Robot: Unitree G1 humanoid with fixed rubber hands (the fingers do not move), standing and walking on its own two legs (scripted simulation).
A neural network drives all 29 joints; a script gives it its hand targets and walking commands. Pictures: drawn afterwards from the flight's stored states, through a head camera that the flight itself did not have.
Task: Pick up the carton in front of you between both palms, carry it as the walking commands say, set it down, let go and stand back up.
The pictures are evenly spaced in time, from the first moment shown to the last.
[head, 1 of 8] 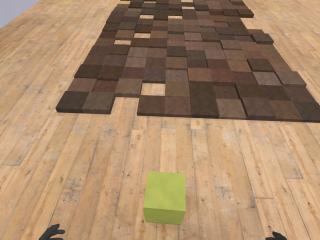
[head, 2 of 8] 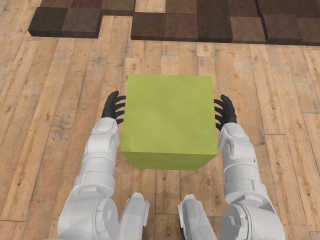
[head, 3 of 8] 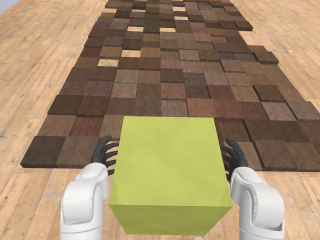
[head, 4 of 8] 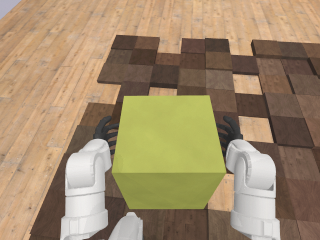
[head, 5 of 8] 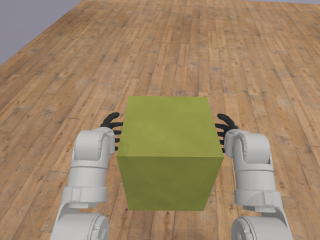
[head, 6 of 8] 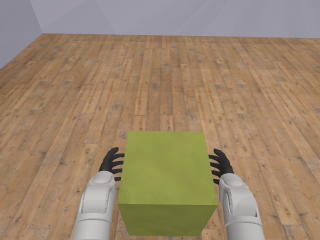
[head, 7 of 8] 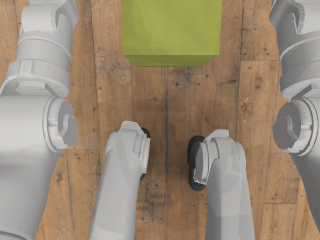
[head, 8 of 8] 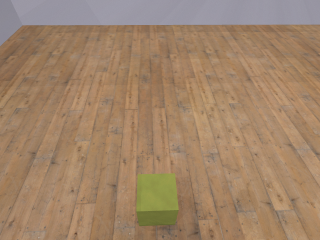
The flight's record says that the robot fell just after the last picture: no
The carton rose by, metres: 0.78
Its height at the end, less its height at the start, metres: +0.00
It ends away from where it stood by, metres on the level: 6.71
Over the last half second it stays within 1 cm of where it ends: yes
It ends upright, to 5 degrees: yes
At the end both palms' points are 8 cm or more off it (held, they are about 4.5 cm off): yes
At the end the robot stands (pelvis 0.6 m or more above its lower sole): yes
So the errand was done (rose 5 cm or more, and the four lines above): yes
